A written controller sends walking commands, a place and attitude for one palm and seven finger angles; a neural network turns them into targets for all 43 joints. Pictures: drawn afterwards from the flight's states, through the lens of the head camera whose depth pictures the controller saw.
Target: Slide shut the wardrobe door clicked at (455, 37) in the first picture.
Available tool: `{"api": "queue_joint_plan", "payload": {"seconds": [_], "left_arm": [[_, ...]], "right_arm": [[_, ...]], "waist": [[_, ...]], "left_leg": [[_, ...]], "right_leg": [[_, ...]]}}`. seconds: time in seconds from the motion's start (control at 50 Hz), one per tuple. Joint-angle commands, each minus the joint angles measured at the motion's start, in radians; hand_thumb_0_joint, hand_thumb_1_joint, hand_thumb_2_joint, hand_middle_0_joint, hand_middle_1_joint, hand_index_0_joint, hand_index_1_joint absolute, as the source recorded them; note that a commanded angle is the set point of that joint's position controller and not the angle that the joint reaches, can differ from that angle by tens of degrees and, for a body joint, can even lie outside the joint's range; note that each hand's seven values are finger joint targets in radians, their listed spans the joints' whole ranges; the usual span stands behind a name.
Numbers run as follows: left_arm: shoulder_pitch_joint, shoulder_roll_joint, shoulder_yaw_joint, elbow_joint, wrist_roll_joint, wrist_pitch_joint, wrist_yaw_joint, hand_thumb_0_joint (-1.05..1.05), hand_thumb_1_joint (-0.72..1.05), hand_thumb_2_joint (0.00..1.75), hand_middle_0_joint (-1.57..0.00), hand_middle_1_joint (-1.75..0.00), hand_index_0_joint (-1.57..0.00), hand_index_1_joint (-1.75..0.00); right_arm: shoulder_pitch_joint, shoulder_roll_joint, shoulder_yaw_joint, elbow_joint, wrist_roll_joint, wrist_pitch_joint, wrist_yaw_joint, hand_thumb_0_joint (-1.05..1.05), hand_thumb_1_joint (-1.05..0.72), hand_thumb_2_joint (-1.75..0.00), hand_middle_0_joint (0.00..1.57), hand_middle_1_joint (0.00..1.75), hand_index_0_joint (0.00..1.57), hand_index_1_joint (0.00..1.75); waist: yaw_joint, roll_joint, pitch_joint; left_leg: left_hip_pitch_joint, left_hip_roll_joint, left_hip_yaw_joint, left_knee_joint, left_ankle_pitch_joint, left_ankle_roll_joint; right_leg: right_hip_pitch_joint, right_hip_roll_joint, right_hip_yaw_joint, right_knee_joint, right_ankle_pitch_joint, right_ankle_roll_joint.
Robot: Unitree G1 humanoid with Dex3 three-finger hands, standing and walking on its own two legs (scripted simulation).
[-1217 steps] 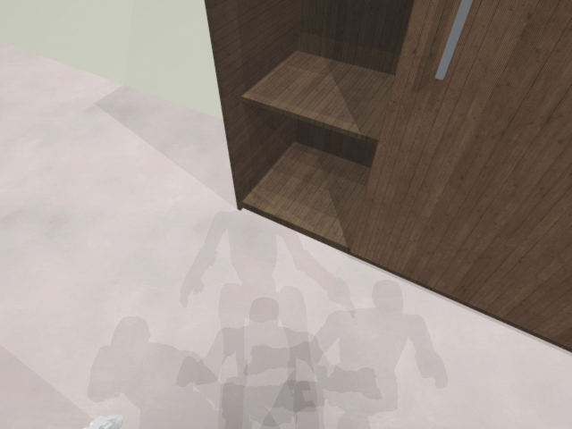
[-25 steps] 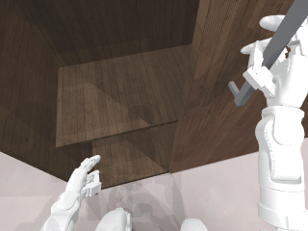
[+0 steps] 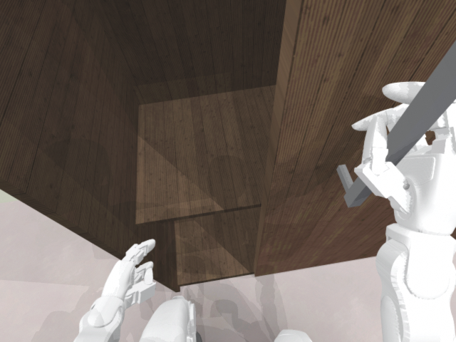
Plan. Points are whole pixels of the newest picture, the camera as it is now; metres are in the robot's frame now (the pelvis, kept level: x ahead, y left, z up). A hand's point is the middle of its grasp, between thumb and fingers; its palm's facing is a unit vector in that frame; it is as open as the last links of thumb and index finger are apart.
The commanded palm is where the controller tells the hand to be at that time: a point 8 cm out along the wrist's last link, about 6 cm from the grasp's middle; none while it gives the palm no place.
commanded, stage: step sideways, sliding the door along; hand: right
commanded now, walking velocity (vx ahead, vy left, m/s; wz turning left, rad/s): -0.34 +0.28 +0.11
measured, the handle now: (401, 109) +0.30 -0.19 +0.25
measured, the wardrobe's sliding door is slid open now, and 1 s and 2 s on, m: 0.31 0.07 0.00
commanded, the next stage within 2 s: stop walking and hold the door there in 1.68 s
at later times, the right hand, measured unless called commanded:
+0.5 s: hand (233, 188) +0.26 -0.03 +0.21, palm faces +0.16 +0.99 -0.05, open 6.3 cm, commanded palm +0.22 -0.05 +0.21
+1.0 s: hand (127, 204) +0.25 +0.07 +0.22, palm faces +0.23 +0.97 -0.05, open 6.2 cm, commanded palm +0.21 +0.07 +0.23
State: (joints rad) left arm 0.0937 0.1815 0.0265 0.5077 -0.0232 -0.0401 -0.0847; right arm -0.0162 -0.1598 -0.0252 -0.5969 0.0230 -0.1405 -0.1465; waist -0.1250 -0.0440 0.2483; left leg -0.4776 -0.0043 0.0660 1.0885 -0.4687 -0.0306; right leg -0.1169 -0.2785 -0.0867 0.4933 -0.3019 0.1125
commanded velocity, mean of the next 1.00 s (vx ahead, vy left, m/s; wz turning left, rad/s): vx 0.03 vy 0.29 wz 0.01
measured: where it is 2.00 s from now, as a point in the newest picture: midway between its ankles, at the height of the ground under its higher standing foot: outside the picture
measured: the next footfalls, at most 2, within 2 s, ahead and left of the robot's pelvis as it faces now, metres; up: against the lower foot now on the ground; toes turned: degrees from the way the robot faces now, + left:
left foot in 0.14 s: +0.11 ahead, +0.22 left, +0.00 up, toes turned +7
right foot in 0.30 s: +0.01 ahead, -0.07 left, +0.00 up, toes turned -2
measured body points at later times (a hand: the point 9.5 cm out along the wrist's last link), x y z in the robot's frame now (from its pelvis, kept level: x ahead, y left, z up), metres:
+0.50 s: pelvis -0.04 +0.12 -0.01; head +0.02 +0.11 +0.44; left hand +0.15 +0.32 -0.10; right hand +0.24 -0.08 +0.22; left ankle -0.05 +0.26 -0.71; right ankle -0.02 -0.06 -0.74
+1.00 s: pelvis -0.10 +0.24 -0.02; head -0.07 +0.24 +0.43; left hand +0.07 +0.46 -0.11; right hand +0.23 +0.02 +0.22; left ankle -0.08 +0.34 -0.74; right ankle -0.06 +0.04 -0.74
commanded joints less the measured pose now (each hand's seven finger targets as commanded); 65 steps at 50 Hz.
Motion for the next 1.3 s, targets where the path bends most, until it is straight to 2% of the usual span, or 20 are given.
{"api": "queue_joint_plan", "payload": {"seconds": [0.0, 0.1, 0.14, 0.18, 0.26, 0.3, 0.48, 0.54, 0.58, 0.68, 0.74, 0.78, 0.84, 0.94, 0.98, 1.02, 1.08, 1.12, 1.14, 1.28], "left_arm": [[-0.074, 0.134, 0.05, -0.146, -0.013, -0.083, 0.009, 0.0, 0.9, 0.9, -0.2, -0.3, -0.2, -0.3], [-0.094, 0.089, 0.03, -0.133, -0.043, -0.094, 0.016, 0.0, 0.9, 0.9, -0.2, -0.3, -0.2, -0.3], [-0.098, 0.079, 0.013, -0.107, -0.017, -0.104, 0.039, 0.0, 0.9, 0.9, -0.2, -0.3, -0.2, -0.3], [-0.101, 0.1, 0.053, -0.113, -0.026, -0.104, 0.02, 0.0, 0.9, 0.9, -0.2, -0.3, -0.2, -0.3], [-0.081, 0.108, 0.027, -0.053, -0.01, -0.064, 0.03, 0.0, 0.9, 0.9, -0.2, -0.3, -0.2, -0.3], [-0.138, 0.144, 0.058, -0.103, 0.029, -0.058, 0.018, 0.0, 0.9, 0.9, -0.2, -0.3, -0.2, -0.3], [-0.064, 0.127, 0.047, -0.074, -0.005, -0.037, 0.023, 0.0, 0.9, 0.9, -0.2, -0.3, -0.2, -0.3], [-0.069, 0.088, 0.027, -0.085, -0.035, -0.029, 0.045, 0.0, 0.9, 0.9, -0.2, -0.3, -0.2, -0.3], [-0.104, 0.104, 0.059, -0.087, -0.038, -0.04, 0.06, 0.0, 0.9, 0.9, -0.2, -0.3, -0.2, -0.3], [-0.109, 0.079, 0.007, -0.036, -0.015, 0.008, 0.089, 0.0, 0.9, 0.9, -0.2, -0.3, -0.2, -0.3], [-0.104, 0.139, 0.045, -0.054, -0.018, 0.015, 0.084, 0.0, 0.9, 0.9, -0.2, -0.3, -0.2, -0.3], [-0.153, 0.116, 0.031, -0.068, 0.004, 0.023, 0.078, 0.0, 0.9, 0.9, -0.2, -0.3, -0.2, -0.3], [-0.097, 0.124, 0.025, -0.057, -0.015, 0.019, 0.064, 0.0, 0.9, 0.9, -0.2, -0.3, -0.2, -0.3], [-0.094, 0.1, 0.003, -0.074, -0.04, 0.004, 0.072, 0.0, 0.9, 0.9, -0.2, -0.3, -0.2, -0.3], [-0.091, 0.101, 0.026, -0.06, -0.039, -0.001, 0.085, 0.0, 0.9, 0.9, -0.2, -0.3, -0.2, -0.3], [-0.103, 0.09, -0.001, -0.035, -0.025, -0.001, 0.096, 0.0, 0.9, 0.9, -0.2, -0.3, -0.2, -0.3], [-0.084, 0.085, -0.012, -0.019, -0.017, 0.011, 0.104, 0.0, 0.9, 0.9, -0.2, -0.3, -0.2, -0.3], [-0.093, 0.124, 0.024, -0.054, -0.011, 0.005, 0.083, 0.0, 0.9, 0.9, -0.2, -0.3, -0.2, -0.3], [-0.113, 0.099, 0.018, -0.064, -0.002, 0.015, 0.079, 0.0, 0.9, 0.9, -0.2, -0.3, -0.2, -0.3], [-0.102, 0.12, 0.026, -0.099, -0.03, 0.01, 0.036, 0.0, 0.9, 0.9, -0.2, -0.3, -0.2, -0.3]], "right_arm": [[-0.348, -0.076, 0.111, -0.267, -0.006, -0.125, 0.091, 0.0, -0.9, -0.9, 0.45, 1.4, 0.45, 1.4], [-0.381, -0.121, 0.066, -0.285, 0.001, -0.111, 0.086, 0.0, -0.9, -0.9, 0.45, 1.4, 0.45, 1.4], [-0.378, -0.19, 0.03, -0.286, 0.001, -0.102, 0.054, 0.0, -0.9, -0.9, 0.45, 1.4, 0.45, 1.4], [-0.364, -0.131, 0.078, -0.33, 0.029, -0.058, 0.06, 0.0, -0.9, -0.9, 0.45, 1.4, 0.45, 1.4], [-0.339, -0.129, 0.019, -0.333, 0.05, -0.061, 0.052, 0.0, -0.9, -0.9, 0.45, 1.4, 0.45, 1.4], [-0.373, -0.134, -0.004, -0.308, 0.047, -0.077, 0.079, 0.0, -0.9, -0.9, 0.45, 1.4, 0.45, 1.4], [-0.427, -0.14, -0.006, -0.146, 0.017, -0.084, 0.098, 0.0, -0.9, -0.9, 0.45, 1.4, 0.45, 1.4], [-0.454, -0.2, -0.037, -0.133, 0.015, -0.073, 0.086, 0.0, -0.9, -0.9, 0.45, 1.4, 0.45, 1.4], [-0.448, -0.237, -0.079, -0.12, 0.049, -0.048, 0.062, 0.0, -0.9, -0.9, 0.45, 1.4, 0.45, 1.4], [-0.47, -0.23, -0.084, -0.16, 0.056, -0.056, 0.021, 0.0, -0.9, -0.9, 0.45, 1.4, 0.45, 1.4], [-0.448, -0.159, -0.018, -0.029, 0.069, -0.038, 0.049, 0.0, -0.9, -0.9, 0.45, 1.4, 0.45, 1.4], [-0.55, -0.197, -0.049, -0.139, 0.056, -0.043, 0.06, 0.0, -0.9, -0.9, 0.45, 1.4, 0.45, 1.4], [-0.536, -0.177, -0.031, -0.043, 0.038, -0.025, 0.062, 0.0, -0.9, -0.9, 0.45, 1.4, 0.45, 1.4], [-0.639, -0.149, 0.017, 0.013, 0.032, -0.013, 0.073, 0.0, -0.9, -0.9, 0.45, 1.4, 0.45, 1.4], [-0.668, -0.19, -0.01, 0.064, 0.033, 0.001, 0.058, 0.0, -0.9, -0.9, 0.45, 1.4, 0.45, 1.4], [-0.688, -0.116, 0.048, 0.0, 0.034, -0.003, 0.045, 0.0, -0.9, -0.9, 0.45, 1.4, 0.45, 1.4], [-0.647, -0.146, 0.029, -0.022, 0.039, -0.022, 0.03, 0.0, -0.9, -0.9, 0.45, 1.4, 0.45, 1.4], [-0.605, -0.115, 0.064, -0.032, 0.062, -0.03, 0.056, 0.0, -0.9, -0.9, 0.45, 1.4, 0.45, 1.4], [-0.583, -0.129, 0.044, -0.034, 0.059, -0.031, 0.073, 0.0, -0.9, -0.9, 0.45, 1.4, 0.45, 1.4], [-0.609, -0.072, 0.112, -0.088, 0.026, -0.035, 0.088, 0.0, -0.9, -0.9, 0.45, 1.4, 0.45, 1.4]], "waist": [[0.157, -0.337, -0.386], [0.138, -0.077, -0.409], [0.161, 0.128, -0.369], [0.139, 0.473, -0.463], [0.185, 0.098, -0.532], [0.154, -0.265, -0.532], [0.149, -0.256, -0.455], [0.165, -0.022, -0.479], [0.141, 0.377, -0.544], [0.159, 0.093, -0.541], [0.138, -0.165, -0.501], [0.133, -0.302, -0.402], [0.127, -0.215, -0.425], [0.147, -0.112, -0.454], [0.14, 0.348, -0.445], [0.135, 0.181, -0.407], [0.167, 0.008, -0.495], [0.15, -0.194, -0.554], [0.138, -0.195, -0.503], [0.14, -0.228, -0.475]], "left_leg": [[0.041, 0.017, 0.042, -0.255, 0.078, 0.005], [0.395, 0.046, 0.06, -0.642, 0.63, -0.007], [0.357, 0.24, -0.124, -0.667, 1.11, 0.046], [0.227, 0.364, -0.437, -0.739, 0.746, 0.184], [0.255, 0.141, -0.069, -0.396, 0.593, 0.067], [0.088, -0.003, -0.076, 0.011, -0.047, 0.012], [0.222, -0.015, 0.004, -0.624, 0.221, 0.017], [0.411, 0.082, -0.033, -0.76, 0.637, 0.036], [0.493, 0.253, -0.306, -0.691, 0.998, 0.178], [0.367, 0.164, -0.123, -0.585, 0.575, 0.122], [0.084, -0.015, -0.062, -0.243, 0.011, 0.03], [0.065, 0.02, -0.122, -0.16, 0.01, 0.031], [0.199, -0.002, -0.03, -0.443, 0.055, 0.038], [0.397, 0.006, -0.006, -0.743, 0.268, 0.038], [0.299, 0.187, -0.371, -0.886, 0.035, 0.164], [0.323, 0.267, -0.4, -0.866, 0.231, 0.279], [0.348, 0.126, -0.111, -0.576, 0.561, 0.139], [0.035, 0.002, -0.072, -0.296, 0.122, 0.046], [-0.028, -0.001, -0.105, -0.214, 0.032, 0.043], [0.299, -0.014, 0.017, -0.542, 0.24, 0.032]], "right_leg": [[0.255, -0.18, -0.025, 0.01, 0.931, -0.173], [0.052, -0.033, -0.025, 0.311, 0.524, -0.139], [-0.146, 0.117, -0.05, 0.412, -0.169, -0.079], [-0.171, 0.223, 0.144, 0.645, -0.368, -0.093], [0.061, 0.093, 0.079, -0.156, 0.152, -0.116], [0.035, -0.279, 0.422, -0.22, 0.454, -0.293], [0.186, -0.098, 0.134, 0.087, 0.692, -0.175], [0.025, 0.062, 0.044, 0.228, 0.357, -0.126], [-0.211, 0.24, 0.065, 0.45, -0.166, -0.095], [-0.014, 0.221, 0.02, -0.041, 0.068, -0.122], [0.175, -0.19, 0.48, -0.212, 0.465, -0.298], [0.04, -0.195, 0.446, -0.207, 0.359, -0.339], [0.054, -0.08, 0.183, -0.048, 0.501, -0.243], [-0.085, 0.08, 0.103, 0.123, 0.075, -0.157], [-0.189, 0.269, 0.044, 0.385, -0.161, -0.111], [-0.251, 0.257, 0.129, 0.459, -0.188, -0.134], [0.067, 0.203, 0.088, -0.164, 0.177, -0.143], [0.376, -0.154, 0.495, -0.167, 0.759, -0.284], [0.385, -0.181, 0.519, -0.149, 0.864, -0.332], [0.156, -0.044, 0.152, 0.012, 0.664, -0.205]]}}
